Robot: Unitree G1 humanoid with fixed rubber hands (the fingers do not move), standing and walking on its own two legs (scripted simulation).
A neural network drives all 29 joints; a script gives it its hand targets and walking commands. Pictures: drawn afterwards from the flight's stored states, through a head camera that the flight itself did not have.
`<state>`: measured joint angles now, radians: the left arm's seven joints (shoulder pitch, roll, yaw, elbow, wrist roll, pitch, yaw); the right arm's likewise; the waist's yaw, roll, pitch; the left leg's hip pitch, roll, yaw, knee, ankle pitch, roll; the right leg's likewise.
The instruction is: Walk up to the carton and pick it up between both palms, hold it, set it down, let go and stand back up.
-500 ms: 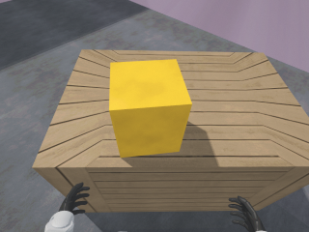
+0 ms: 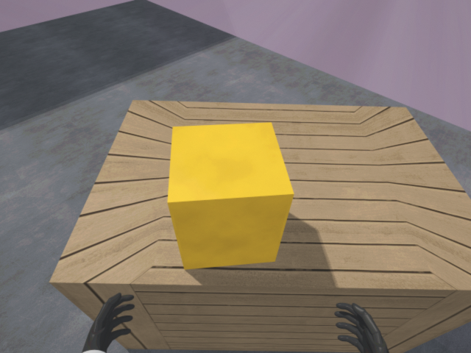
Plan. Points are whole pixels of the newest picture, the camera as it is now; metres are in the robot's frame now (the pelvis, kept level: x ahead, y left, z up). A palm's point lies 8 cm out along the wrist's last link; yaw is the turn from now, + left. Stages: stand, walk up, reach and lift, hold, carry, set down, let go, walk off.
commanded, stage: reach and lift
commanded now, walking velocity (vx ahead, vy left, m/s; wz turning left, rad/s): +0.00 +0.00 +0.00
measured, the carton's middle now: (226, 197) +0.44 +0.05 -0.02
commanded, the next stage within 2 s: none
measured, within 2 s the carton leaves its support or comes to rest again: neither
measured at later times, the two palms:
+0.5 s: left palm (109, 335) +0.16 +0.22 -0.04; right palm (376, 335) +0.18 -0.21 -0.04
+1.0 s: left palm (111, 278) +0.23 +0.23 +0.01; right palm (365, 274) +0.26 -0.20 +0.01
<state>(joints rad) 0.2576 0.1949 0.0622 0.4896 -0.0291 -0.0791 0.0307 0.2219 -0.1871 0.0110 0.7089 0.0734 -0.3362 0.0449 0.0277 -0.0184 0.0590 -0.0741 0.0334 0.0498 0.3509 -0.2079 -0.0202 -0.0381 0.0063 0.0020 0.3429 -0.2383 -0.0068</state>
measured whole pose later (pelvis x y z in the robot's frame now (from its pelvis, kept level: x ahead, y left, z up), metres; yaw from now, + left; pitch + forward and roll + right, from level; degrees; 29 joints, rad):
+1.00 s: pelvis +0.00 -0.01 +0.00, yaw +0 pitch -2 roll +0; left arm 0.04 0.18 0.07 0.43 -0.13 -0.18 0.07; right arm -0.03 -0.25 0.13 0.61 0.32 -0.35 0.03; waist 0.05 -0.03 0.01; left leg -0.11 0.04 0.05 0.36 -0.21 -0.03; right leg -0.09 0.02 0.01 0.38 -0.25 -0.02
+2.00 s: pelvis -0.01 -0.01 +0.00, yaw +0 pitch +5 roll +0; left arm -0.54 0.27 0.16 0.38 -0.16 0.40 0.04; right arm -0.69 -0.38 0.08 0.72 0.42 0.14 -0.03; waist 0.08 -0.02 -0.04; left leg -0.27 0.06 0.03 0.34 -0.16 -0.03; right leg -0.22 0.03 -0.01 0.31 -0.18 -0.02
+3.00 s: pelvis -0.03 -0.01 -0.02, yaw +1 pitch +21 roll -2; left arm -0.92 0.26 0.01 1.22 -0.24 -0.17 0.08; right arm -1.01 -0.28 0.02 1.29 0.28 -0.13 -0.01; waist 0.10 0.00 -0.23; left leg -0.70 0.06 0.00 0.49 -0.15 -0.03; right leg -0.64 0.04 -0.04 0.44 -0.17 -0.02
